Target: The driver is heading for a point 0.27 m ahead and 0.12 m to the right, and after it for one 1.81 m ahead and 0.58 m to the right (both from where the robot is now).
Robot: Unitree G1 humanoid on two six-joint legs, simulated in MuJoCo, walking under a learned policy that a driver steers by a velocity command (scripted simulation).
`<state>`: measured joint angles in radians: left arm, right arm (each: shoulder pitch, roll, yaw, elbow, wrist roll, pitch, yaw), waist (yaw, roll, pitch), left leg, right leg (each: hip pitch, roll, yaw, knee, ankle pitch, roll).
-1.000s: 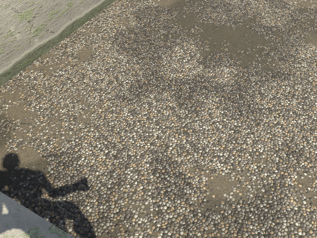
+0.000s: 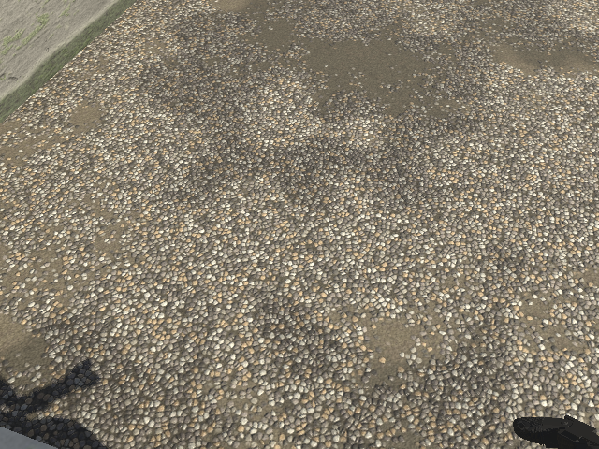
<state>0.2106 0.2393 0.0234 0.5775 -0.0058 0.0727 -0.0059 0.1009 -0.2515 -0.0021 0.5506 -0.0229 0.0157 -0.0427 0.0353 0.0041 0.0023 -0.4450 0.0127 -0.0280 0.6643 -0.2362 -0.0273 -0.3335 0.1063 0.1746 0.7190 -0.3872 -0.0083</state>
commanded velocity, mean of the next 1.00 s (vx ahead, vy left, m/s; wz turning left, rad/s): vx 0.50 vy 0.00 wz -0.58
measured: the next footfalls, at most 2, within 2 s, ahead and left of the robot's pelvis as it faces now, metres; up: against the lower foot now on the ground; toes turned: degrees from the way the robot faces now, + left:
right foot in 0.32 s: +0.01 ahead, -0.08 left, +0.00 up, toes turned -10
left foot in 0.64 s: +0.15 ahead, +0.04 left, +0.00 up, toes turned -35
